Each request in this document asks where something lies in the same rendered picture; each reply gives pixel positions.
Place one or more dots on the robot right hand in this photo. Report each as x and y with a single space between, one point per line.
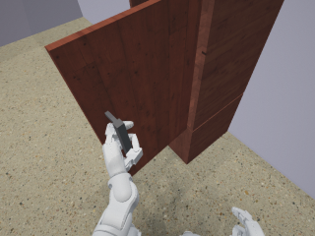
251 227

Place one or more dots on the robot left hand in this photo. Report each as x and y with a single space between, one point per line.
113 157

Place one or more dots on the handle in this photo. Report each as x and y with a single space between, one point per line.
121 131

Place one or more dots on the left robot forearm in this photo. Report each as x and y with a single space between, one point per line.
117 218

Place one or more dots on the cupboard door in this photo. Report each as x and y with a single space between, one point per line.
138 65

